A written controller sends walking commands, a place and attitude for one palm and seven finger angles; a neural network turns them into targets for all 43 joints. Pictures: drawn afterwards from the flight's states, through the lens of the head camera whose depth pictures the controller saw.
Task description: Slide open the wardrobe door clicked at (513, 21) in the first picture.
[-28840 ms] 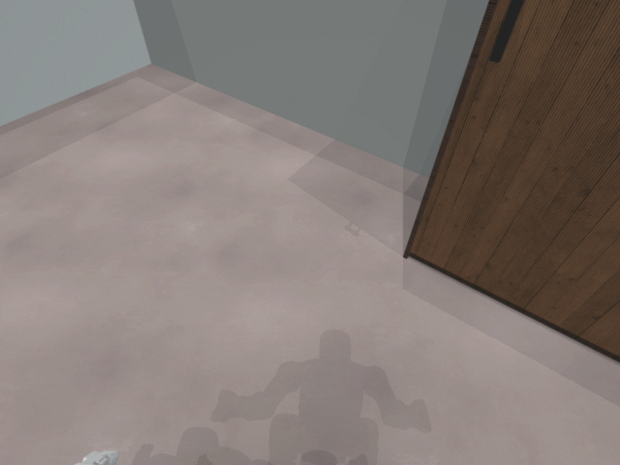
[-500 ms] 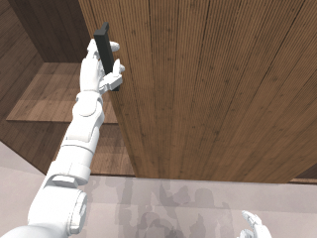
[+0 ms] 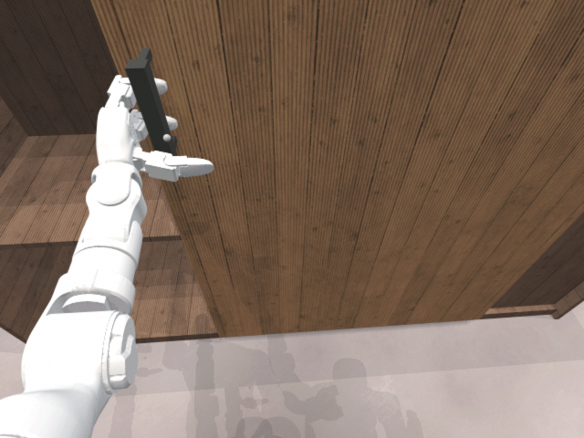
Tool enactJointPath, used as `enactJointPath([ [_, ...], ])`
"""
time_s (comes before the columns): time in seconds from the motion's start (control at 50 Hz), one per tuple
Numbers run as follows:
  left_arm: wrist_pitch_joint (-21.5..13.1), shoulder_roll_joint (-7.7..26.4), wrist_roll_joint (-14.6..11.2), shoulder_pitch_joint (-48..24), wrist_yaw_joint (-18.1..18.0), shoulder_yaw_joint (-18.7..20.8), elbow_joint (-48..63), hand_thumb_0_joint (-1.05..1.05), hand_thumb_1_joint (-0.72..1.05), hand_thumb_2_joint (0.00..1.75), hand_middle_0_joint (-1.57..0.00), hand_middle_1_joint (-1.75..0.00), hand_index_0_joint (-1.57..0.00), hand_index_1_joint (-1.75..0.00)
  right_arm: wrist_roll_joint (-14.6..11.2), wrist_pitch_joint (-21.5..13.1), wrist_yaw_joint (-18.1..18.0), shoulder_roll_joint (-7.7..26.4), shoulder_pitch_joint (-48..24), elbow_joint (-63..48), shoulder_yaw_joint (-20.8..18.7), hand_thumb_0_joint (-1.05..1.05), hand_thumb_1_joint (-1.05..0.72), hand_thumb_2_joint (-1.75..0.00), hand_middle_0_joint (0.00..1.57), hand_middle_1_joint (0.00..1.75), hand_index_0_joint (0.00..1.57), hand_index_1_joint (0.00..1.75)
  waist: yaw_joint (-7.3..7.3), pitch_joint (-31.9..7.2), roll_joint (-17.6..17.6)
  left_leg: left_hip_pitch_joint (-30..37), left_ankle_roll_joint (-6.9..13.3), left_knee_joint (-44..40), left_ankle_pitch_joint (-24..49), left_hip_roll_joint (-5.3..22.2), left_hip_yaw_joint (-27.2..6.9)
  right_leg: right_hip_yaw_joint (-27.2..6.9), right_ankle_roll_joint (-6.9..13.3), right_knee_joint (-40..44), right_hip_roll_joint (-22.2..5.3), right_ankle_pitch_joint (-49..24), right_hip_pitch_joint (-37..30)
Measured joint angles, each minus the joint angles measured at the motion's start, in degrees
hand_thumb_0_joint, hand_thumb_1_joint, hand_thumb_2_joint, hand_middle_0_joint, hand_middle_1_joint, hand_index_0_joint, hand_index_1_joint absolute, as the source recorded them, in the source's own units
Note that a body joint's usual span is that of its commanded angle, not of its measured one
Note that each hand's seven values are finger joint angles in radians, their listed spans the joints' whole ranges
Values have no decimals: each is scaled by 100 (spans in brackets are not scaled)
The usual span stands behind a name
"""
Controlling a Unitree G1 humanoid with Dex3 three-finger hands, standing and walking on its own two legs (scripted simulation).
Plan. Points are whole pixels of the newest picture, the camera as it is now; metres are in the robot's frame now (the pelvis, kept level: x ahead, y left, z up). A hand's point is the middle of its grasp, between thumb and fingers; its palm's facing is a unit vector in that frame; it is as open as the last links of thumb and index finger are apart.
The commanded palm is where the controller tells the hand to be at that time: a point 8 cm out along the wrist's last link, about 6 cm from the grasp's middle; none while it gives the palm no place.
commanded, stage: loosen the grip on the handle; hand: left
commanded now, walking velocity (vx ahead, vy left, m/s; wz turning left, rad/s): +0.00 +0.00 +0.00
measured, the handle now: (158, 111) +0.52 +0.18 +0.19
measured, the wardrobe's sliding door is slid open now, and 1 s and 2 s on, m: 0.58 0.58 0.58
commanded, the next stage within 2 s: slip the hand off the handle in 0.18 s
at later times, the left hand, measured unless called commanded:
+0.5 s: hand (160, 136) +0.47 +0.17 +0.18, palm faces +0.12 -0.99 -0.07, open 14.7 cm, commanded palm +0.44 +0.24 +0.17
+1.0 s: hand (117, 142) +0.46 +0.23 +0.17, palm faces +0.15 -0.98 -0.09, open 14.7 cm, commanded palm +0.42 +0.27 +0.17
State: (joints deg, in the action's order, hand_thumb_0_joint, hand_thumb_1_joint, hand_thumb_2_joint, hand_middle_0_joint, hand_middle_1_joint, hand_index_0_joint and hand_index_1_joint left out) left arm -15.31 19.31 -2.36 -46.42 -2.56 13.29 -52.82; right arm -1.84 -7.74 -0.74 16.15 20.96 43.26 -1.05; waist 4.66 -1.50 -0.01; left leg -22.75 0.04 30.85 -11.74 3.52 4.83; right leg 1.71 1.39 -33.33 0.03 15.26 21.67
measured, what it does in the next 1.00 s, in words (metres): stands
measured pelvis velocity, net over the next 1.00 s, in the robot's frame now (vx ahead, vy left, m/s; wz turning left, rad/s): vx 0.02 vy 0.03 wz -0.01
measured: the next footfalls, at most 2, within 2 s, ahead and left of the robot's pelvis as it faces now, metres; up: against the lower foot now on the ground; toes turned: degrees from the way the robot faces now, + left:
none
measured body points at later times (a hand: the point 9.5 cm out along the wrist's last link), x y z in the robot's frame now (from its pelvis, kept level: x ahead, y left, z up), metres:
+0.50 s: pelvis +0.02 +0.02 +0.00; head +0.04 +0.03 +0.45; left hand +0.46 +0.23 +0.18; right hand +0.13 -0.23 -0.10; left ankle +0.05 +0.14 -0.73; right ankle +0.02 -0.10 -0.73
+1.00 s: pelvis +0.02 +0.03 +0.00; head +0.04 +0.03 +0.45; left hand +0.45 +0.28 +0.18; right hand +0.08 -0.24 -0.12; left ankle +0.05 +0.14 -0.73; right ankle +0.02 -0.10 -0.73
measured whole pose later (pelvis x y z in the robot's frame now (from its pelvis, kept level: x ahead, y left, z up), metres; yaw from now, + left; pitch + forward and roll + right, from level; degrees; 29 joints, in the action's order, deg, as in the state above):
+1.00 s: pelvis +0.02 +0.03 +0.00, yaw +0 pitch +5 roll -1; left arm -14.9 22.1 -5.6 -39.3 4.4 16.3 -44.8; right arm -1.8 -4.7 -1.9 15.0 21.8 40.2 -0.2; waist 3.4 -3.5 -0.6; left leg -25.0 1.1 34.9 -15.3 2.2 4.3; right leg 0.9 -0.8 -33.4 -0.8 16.8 22.0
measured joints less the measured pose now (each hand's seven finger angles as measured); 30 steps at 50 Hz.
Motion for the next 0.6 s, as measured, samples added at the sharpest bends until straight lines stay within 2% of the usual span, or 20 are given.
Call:
enactJointPath([
  [0.08,-107,43,-45,21,112,24,19,0,-44,25,-36,-129,-27,-125,7,-15,-51,0,114,92,-15,1,-91,-90,20,30,20,30,-3,-6,2,-26,-15,1,-7,-10,-46,-62,-1,48,50,-32,26],
  [0.18,-104,-57,-123,189,115,83,235,-1,-52,22,-33,-125,-27,-121,31,-9,-67,-46,125,54,-4,1,-91,-90,20,30,20,30,15,-18,-9,29,-28,-13,-52,-7,-26,-88,-33,136,54,-24,-57],
  [0.34,62,-310,-87,390,79,-63,727,-1,-55,20,-35,-123,-26,-116,69,37,-29,-182,-162,-147,39,1,-91,-90,20,30,20,30,-87,-64,0,43,1,40,-145,-79,-36,-79,-111,158,-21,42,-125],
  [0.42,136,-382,18,344,67,-92,733,-1,-55,20,-38,-123,-26,-116,96,97,-13,-230,-351,-255,91,1,-90,-90,21,30,20,30,-119,-129,3,-14,36,117,-198,-119,-42,-75,-147,104,-63,86,-86],
  [0.6,183,-232,20,432,151,68,635,-1,-55,20,-39,-122,-26,-115,74,218,-68,-302,-460,-460,205,0,-90,-90,21,30,20,30,-139,-183,8,-32,85,229,-288,-143,-16,-104,-201,55,-93,131,-91],
])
